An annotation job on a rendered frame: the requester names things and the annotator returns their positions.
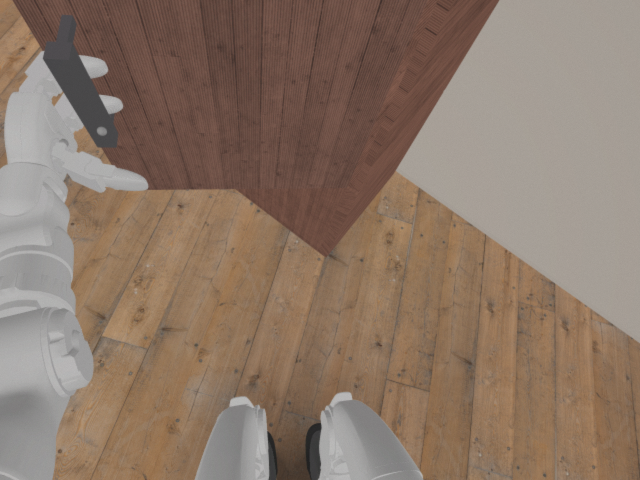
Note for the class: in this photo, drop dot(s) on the left robot thigh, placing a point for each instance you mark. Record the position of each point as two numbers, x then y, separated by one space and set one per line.
238 437

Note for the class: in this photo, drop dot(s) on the robot left forearm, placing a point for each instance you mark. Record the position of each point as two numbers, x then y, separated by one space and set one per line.
36 253

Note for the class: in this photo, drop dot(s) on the cupboard door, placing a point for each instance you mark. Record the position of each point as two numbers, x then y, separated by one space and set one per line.
238 94

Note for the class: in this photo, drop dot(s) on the left robot upper arm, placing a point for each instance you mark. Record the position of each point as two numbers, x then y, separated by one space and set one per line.
44 359

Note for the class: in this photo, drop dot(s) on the robot left shin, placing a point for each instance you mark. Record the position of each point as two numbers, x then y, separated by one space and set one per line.
261 466

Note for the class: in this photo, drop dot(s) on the robot left hand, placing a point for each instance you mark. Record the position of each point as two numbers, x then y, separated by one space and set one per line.
33 128

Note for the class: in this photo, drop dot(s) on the handle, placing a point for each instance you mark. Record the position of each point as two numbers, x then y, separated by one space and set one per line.
67 68

